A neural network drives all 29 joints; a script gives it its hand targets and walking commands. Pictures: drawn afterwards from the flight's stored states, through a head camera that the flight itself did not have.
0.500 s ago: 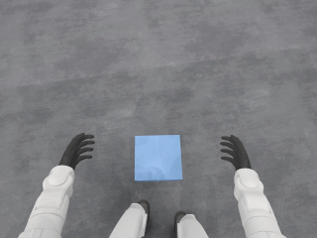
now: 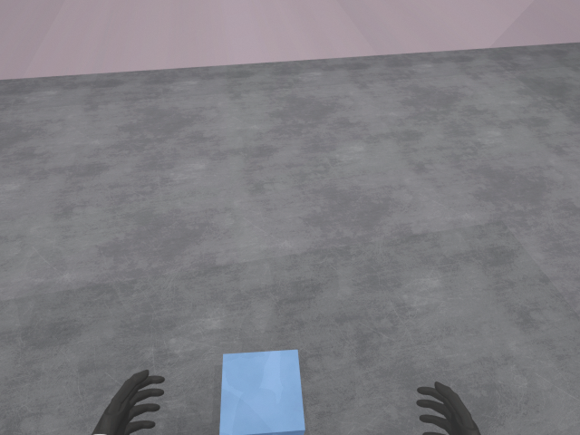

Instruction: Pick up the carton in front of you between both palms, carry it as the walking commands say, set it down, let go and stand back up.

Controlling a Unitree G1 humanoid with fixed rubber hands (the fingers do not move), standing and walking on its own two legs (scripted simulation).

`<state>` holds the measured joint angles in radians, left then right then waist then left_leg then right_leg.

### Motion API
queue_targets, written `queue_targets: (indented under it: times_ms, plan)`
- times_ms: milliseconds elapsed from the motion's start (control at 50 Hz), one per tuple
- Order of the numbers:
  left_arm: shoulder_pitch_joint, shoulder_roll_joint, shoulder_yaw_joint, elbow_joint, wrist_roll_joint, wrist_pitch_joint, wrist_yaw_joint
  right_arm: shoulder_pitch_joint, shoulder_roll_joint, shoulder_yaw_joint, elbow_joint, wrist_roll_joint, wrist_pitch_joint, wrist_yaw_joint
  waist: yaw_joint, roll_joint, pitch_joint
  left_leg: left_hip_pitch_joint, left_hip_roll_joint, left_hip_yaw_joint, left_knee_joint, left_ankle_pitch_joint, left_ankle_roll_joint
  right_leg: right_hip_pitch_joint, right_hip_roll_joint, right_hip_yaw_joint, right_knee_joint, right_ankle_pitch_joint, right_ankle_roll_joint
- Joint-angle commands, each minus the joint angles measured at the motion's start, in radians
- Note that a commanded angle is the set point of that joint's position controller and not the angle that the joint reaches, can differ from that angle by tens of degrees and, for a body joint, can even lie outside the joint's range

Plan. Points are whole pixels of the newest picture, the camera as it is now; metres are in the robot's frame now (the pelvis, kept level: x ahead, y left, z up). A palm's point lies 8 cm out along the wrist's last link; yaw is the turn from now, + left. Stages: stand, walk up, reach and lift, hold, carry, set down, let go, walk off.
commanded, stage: let go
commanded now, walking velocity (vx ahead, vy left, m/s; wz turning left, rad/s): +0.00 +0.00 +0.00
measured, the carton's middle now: (262, 402) +0.34 +0.06 -0.65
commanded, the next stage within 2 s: stand in 0.34 s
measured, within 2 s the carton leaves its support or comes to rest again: neither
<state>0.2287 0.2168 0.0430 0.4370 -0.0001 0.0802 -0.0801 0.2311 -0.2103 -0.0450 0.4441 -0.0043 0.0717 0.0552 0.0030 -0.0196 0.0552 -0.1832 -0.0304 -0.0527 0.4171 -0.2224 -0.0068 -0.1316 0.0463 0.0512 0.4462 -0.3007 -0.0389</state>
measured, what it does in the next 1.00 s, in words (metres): stands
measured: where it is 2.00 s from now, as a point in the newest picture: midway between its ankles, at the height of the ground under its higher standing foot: outside the picture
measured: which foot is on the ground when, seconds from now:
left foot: down 0.00-1.00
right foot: down 0.00-1.00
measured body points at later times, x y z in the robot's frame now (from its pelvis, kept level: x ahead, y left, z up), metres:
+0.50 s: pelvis +0.00 +0.01 -0.01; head +0.00 +0.03 +0.44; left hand +0.16 +0.29 -0.09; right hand +0.15 -0.26 -0.09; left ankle +0.00 +0.13 -0.74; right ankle -0.04 -0.09 -0.74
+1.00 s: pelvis +0.01 +0.04 +0.00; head +0.01 +0.05 +0.45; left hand +0.14 +0.33 -0.11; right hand +0.13 -0.26 -0.10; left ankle +0.00 +0.13 -0.74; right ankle -0.04 -0.09 -0.74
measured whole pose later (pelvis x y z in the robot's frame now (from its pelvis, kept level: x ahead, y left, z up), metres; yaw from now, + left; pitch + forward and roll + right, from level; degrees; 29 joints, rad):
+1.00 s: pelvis +0.01 +0.04 +0.00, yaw -1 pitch -1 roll +0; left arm 0.19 0.36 0.02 0.80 0.03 0.00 0.03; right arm 0.15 -0.33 -0.02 0.86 -0.03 -0.01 -0.03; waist 0.00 -0.03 0.01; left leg -0.17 -0.05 -0.01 0.46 -0.26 0.04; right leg -0.10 0.01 0.07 0.43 -0.31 0.01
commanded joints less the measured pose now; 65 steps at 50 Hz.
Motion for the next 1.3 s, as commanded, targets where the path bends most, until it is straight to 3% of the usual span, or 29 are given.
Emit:
queue_targets:
  times_ms: [0,200,220,240,320,340,380,420,580,880,1280]
  plan:
    - [-0.046,0.111,0.041,-0.096,0.012,0.020,0.000,-0.059,-0.064,-0.008,-0.110,0.005,0.015,0.007,0.009,-0.013,0.006,0.187,-0.029,0.056,0.001,0.115,-0.007,-0.144,-0.065,0.007,-0.136,0.136,0.048]
    - [-0.045,0.102,0.045,-0.119,0.022,0.051,0.001,-0.054,-0.078,-0.020,-0.120,-0.009,0.052,0.004,0.000,-0.013,-0.001,0.218,-0.025,0.047,0.011,0.175,-0.002,-0.070,-0.048,0.000,-0.106,0.243,0.054]
    - [-0.079,0.137,0.050,-0.176,0.043,0.106,0.026,0.002,-0.079,-0.035,-0.060,0.009,0.025,-0.016,-0.013,0.014,-0.062,0.177,-0.048,0.046,0.035,0.154,-0.006,-0.004,-0.048,0.004,-0.063,0.336,0.053]
    - [-0.064,0.126,0.038,-0.156,0.035,0.117,0.038,-0.013,-0.081,-0.020,-0.075,0.007,0.019,-0.025,-0.013,-0.013,-0.055,0.156,-0.044,0.044,0.038,0.145,-0.003,-0.003,-0.047,0.003,-0.052,0.364,0.060]
    - [-0.058,0.109,0.022,-0.153,0.019,0.132,0.056,-0.048,-0.089,-0.009,-0.087,0.014,0.015,-0.028,0.001,-0.017,-0.045,0.116,-0.040,0.039,0.040,0.149,0.000,-0.006,-0.045,-0.001,-0.045,0.337,0.056]
    - [-0.073,0.223,0.048,-0.022,0.026,0.055,0.095,-0.060,-0.189,-0.031,0.063,-0.044,-0.010,-0.064,0.018,-0.108,-0.025,-0.001,0.052,-0.003,0.056,0.151,-0.013,-0.099,-0.073,0.026,-0.045,0.159,0.067]
    - [-0.060,0.206,0.042,0.007,0.035,-0.005,0.104,-0.043,-0.207,-0.037,0.097,-0.054,-0.035,-0.081,0.000,-0.037,-0.037,-0.010,0.062,-0.021,0.043,0.077,0.000,-0.106,-0.087,0.061,-0.058,0.033,0.052]
    - [-0.066,0.194,0.040,0.037,0.037,-0.034,0.099,-0.064,-0.200,-0.035,0.129,-0.048,-0.054,-0.084,0.002,0.008,-0.038,-0.033,0.072,-0.039,0.024,0.026,0.009,-0.100,-0.085,0.065,-0.050,0.014,0.042]
    - [-0.062,0.233,0.034,0.153,0.036,-0.074,0.102,-0.089,-0.238,-0.033,0.225,-0.038,-0.081,-0.083,-0.001,0.044,-0.105,0.014,0.104,-0.072,0.020,0.217,0.023,-0.030,-0.095,0.069,-0.026,0.209,0.041]
    - [-0.052,0.273,0.010,0.288,0.030,-0.087,0.111,-0.105,-0.287,-0.022,0.346,-0.028,-0.089,-0.088,-0.004,0.026,-0.102,0.073,0.118,-0.080,-0.005,0.322,0.031,-0.011,-0.114,0.071,-0.038,0.274,0.039]
    - [-0.074,0.307,-0.006,0.408,0.024,-0.096,0.106,-0.138,-0.313,-0.004,0.464,-0.020,-0.093,-0.079,-0.004,0.017,-0.063,0.077,0.125,-0.085,-0.082,0.201,0.038,-0.003,-0.136,0.095,-0.118,0.211,0.031]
